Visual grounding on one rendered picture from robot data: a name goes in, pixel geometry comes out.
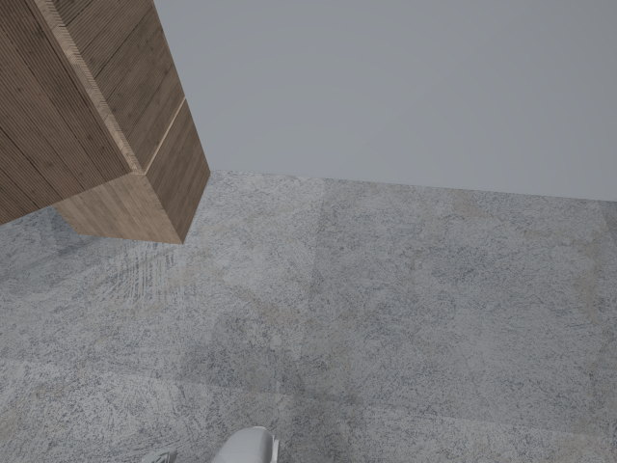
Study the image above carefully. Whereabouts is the robot left thigh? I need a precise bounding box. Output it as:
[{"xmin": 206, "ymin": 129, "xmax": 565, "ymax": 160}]
[{"xmin": 211, "ymin": 428, "xmax": 281, "ymax": 463}]

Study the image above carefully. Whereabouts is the cupboard door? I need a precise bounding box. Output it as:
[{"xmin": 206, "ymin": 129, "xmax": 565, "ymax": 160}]
[{"xmin": 0, "ymin": 0, "xmax": 132, "ymax": 226}]

